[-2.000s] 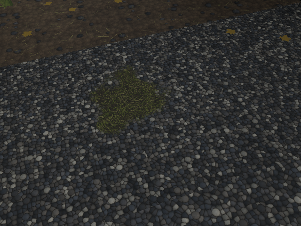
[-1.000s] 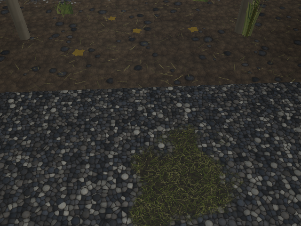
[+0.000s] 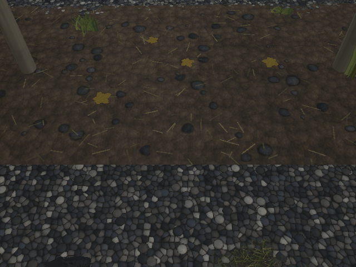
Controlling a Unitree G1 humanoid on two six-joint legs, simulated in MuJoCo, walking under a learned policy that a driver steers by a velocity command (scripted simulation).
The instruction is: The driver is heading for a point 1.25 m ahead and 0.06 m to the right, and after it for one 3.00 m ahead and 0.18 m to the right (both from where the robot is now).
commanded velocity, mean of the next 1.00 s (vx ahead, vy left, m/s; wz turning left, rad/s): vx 0.22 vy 0.00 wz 0.00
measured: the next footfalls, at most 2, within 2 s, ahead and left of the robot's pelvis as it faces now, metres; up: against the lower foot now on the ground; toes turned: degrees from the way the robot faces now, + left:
left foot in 0.44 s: +0.42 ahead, +0.12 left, +0.00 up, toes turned +1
right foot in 0.76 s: +0.36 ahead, -0.13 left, +0.00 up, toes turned -1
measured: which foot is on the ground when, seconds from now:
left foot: up 0.00-0.42, down 0.44-1.00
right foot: down 0.00-0.48, up 0.50-0.74, down 0.76-1.00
